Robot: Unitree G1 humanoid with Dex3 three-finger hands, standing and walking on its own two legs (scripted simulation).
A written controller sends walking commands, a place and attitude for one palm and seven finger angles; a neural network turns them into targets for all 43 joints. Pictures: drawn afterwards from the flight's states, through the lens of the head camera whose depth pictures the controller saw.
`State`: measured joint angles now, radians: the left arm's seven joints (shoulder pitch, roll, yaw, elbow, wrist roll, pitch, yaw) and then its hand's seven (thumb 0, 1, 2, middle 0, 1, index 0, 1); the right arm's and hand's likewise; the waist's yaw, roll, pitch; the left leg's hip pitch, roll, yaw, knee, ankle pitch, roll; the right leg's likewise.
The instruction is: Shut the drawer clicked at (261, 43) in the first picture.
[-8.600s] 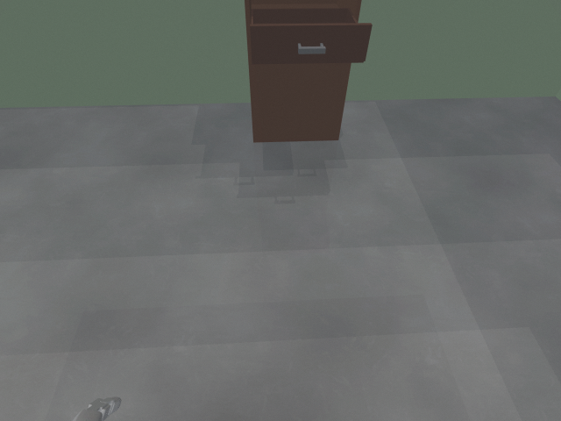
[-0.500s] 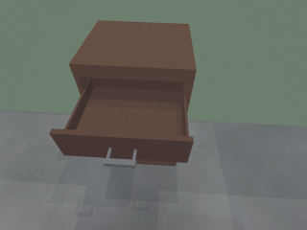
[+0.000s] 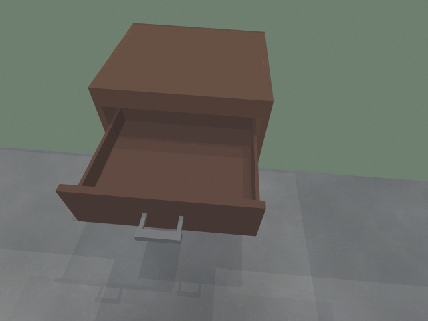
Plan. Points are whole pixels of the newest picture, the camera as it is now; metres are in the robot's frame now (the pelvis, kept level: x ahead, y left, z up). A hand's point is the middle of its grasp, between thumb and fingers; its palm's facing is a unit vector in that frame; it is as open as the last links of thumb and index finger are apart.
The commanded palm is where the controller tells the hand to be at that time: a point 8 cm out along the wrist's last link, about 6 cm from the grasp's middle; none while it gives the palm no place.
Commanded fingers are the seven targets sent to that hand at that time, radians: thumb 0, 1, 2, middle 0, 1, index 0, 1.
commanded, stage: raise the hand and make a fist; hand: left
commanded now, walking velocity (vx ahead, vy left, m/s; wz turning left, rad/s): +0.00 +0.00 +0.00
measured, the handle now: (160, 227) +0.33 +0.15 -0.09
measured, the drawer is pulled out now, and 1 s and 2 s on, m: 0.30 0.30 0.30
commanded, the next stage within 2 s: bring the fist close to the handle in 1.84 s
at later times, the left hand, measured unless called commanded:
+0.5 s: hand out of the picture +0.10 +0.17 -0.03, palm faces +0.18 -0.98 -0.07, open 5.3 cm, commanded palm +0.10 +0.20 -0.04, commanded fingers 0.00 0.90 0.90 -0.78 -0.93 -0.78 -0.93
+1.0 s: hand out of the picture +0.13 +0.12 -0.03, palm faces -0.09 -1.00 +0.04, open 3.2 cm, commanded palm +0.10 +0.18 -0.01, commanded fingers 0.00 0.90 0.90 -1.28 -1.47 -1.28 -1.47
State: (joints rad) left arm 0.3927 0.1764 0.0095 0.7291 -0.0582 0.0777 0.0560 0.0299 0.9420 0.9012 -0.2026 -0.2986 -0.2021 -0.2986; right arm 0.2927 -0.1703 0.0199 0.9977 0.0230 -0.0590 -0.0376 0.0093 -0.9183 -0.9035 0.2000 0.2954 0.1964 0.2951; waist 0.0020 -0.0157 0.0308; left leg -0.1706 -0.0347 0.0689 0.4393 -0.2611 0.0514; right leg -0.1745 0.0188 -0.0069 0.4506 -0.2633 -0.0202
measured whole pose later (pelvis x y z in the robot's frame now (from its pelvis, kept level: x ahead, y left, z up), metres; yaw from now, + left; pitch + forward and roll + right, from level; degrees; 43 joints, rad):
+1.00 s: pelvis -0.03 -0.02 -0.08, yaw +3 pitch +14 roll -1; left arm 0.65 0.17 -0.03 -0.18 -0.23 -0.44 -0.27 0.02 0.90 0.90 -1.08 -1.26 -1.08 -1.26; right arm 0.25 -0.27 -0.04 0.53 0.05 -0.22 -0.04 0.02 -0.90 -0.90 0.20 0.30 0.20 0.30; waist -0.02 0.03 -0.12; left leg -0.84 -0.01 0.00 1.09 -0.49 0.03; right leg -0.80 0.02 -0.10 1.06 -0.50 -0.06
